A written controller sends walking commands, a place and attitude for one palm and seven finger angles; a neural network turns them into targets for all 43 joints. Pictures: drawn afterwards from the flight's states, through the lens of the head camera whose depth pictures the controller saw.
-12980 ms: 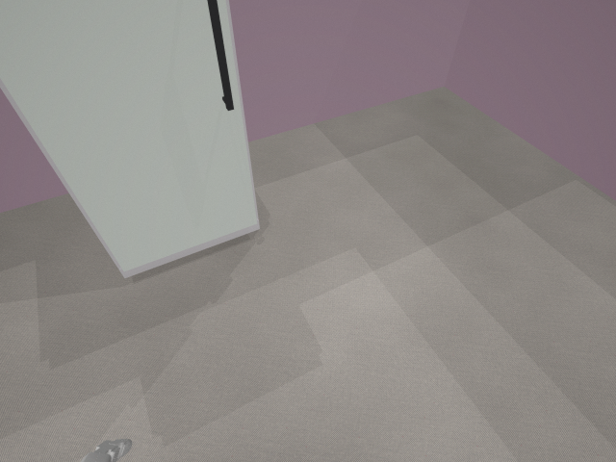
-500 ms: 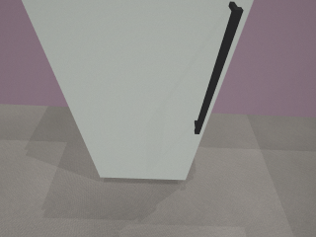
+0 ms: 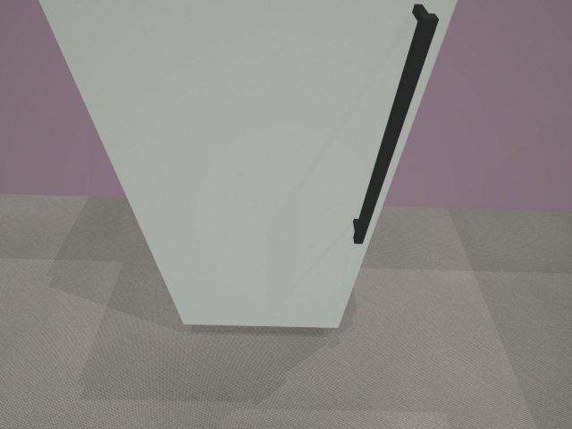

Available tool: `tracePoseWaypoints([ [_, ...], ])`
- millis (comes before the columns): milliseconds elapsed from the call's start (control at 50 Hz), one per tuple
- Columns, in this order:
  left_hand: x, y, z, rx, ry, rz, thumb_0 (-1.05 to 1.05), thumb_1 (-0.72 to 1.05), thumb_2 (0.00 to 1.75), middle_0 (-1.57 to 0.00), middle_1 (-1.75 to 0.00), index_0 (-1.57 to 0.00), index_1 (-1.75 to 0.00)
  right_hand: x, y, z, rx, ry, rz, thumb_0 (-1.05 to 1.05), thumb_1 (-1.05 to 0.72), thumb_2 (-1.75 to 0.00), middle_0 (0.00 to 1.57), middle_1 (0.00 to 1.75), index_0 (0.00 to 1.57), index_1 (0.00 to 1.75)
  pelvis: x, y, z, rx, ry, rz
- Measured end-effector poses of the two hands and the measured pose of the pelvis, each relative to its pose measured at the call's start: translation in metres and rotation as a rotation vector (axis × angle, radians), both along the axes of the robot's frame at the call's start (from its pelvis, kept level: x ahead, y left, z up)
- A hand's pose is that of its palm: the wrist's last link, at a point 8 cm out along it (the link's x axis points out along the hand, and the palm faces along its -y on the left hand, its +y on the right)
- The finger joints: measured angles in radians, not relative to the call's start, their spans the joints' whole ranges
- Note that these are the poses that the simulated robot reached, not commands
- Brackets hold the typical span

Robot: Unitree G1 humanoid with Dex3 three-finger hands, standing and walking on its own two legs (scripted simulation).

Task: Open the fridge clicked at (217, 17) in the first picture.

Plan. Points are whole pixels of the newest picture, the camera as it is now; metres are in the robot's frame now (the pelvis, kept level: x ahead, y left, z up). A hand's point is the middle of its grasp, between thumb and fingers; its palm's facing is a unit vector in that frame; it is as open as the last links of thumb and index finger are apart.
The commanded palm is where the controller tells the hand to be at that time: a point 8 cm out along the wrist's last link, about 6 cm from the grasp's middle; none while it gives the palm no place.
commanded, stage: shuffle to correct the standing spot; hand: right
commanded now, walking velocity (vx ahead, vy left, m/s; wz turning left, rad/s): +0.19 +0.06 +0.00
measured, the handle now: (381, 153) +0.53 -0.13 +0.11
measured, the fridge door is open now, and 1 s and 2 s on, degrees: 0 0 0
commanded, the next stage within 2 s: come to a stop and stand still in 0.04 s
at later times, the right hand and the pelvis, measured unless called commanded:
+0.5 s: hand out of the picture +0.04 -0.18 -0.18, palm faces +0.04 +0.97 -0.22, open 7.3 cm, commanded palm none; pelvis +0.04 +0.00 -0.01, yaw +0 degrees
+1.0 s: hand out of the picture +0.03 -0.23 -0.16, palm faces -0.03 +0.97 -0.25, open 7.4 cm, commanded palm none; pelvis -0.01 -0.04 +0.00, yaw +2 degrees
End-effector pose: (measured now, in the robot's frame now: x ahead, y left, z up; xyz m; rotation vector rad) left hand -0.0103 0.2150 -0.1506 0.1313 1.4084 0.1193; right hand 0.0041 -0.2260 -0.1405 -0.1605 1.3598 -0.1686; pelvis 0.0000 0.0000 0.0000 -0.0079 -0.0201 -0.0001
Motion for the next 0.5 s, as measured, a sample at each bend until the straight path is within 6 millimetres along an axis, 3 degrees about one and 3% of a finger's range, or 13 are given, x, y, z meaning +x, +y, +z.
tracePoseWaypoints([
  [180,-0.006,-0.013,-0.003,-0.002,0.055,0.037,0.00,0.91,0.90,-0.20,-0.30,-0.20,-0.30,-0.009,0.006,-0.016,0.053,0.076,-0.033,0.00,-0.91,-0.90,0.20,0.30,0.20,0.30,0.025,-0.005,-0.009,0.010,0.010,0.004],
  [300,-0.003,-0.022,-0.007,-0.007,0.101,0.065,0.00,0.91,0.90,-0.20,-0.30,-0.20,-0.30,0.006,0.011,-0.018,0.049,0.109,-0.040,0.00,-0.91,-0.90,0.20,0.30,0.20,0.30,0.043,-0.005,-0.012,0.005,0.013,0.007],
  [380,0.010,-0.024,-0.006,-0.015,0.108,0.073,0.00,0.91,0.90,-0.20,-0.30,-0.20,-0.30,0.022,0.014,-0.013,0.035,0.083,-0.038,0.00,-0.91,-0.90,0.20,0.30,0.20,0.30,0.047,-0.003,-0.008,0.001,0.024,0.001],
  [500,0.035,-0.013,-0.004,0.013,0.058,0.059,0.02,0.93,0.90,-0.20,-0.30,-0.20,-0.30,0.032,0.002,-0.007,-0.004,0.064,-0.031,0.01,-0.93,-0.90,0.20,0.30,0.20,0.30,0.044,-0.003,-0.005,-0.003,0.039,0.001],
])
